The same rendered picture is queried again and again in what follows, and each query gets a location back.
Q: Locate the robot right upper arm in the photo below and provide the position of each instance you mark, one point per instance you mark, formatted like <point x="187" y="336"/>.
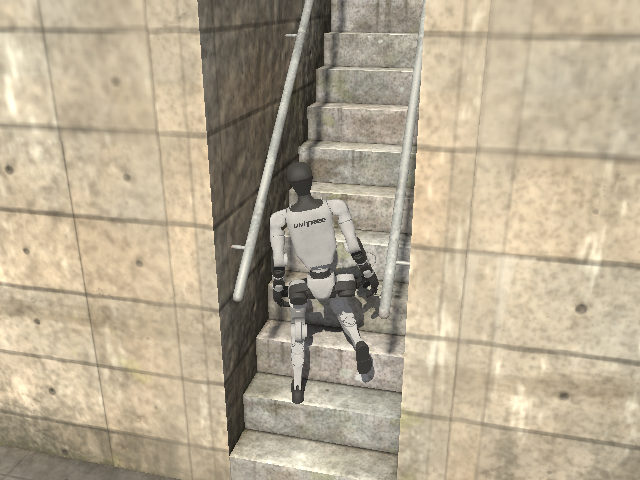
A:
<point x="340" y="208"/>

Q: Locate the robot right forearm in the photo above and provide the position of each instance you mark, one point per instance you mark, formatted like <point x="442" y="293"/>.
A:
<point x="362" y="261"/>

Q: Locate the robot left upper arm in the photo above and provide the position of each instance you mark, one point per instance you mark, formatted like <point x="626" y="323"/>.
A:
<point x="277" y="238"/>

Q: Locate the robot left hand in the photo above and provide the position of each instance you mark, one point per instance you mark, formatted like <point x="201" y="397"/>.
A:
<point x="278" y="295"/>

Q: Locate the robot left forearm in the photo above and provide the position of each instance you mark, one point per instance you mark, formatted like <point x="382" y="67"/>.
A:
<point x="278" y="276"/>

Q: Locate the robot right hand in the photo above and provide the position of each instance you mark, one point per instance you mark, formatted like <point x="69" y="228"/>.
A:
<point x="373" y="281"/>

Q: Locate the robot head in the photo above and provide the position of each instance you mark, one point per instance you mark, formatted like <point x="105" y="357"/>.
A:
<point x="299" y="175"/>

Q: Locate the robot left thigh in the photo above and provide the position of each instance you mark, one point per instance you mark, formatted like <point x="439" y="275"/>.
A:
<point x="298" y="297"/>

